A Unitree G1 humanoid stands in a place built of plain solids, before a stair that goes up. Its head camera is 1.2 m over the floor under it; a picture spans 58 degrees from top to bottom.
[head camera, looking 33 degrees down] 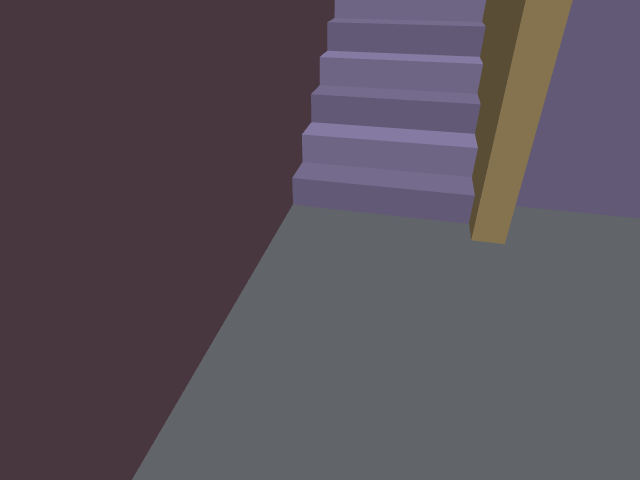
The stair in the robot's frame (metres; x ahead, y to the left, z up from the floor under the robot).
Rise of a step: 0.17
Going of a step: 0.24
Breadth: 0.98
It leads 13 degrees to the right of straight ahead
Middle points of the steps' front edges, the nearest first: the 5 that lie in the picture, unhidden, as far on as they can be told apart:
2.12 -0.32 0.17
2.34 -0.37 0.34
2.57 -0.43 0.51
2.80 -0.48 0.68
3.03 -0.53 0.86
